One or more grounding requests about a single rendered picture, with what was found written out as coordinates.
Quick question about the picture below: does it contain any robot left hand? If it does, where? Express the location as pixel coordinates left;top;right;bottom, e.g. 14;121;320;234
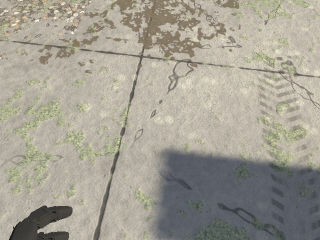
9;205;73;240

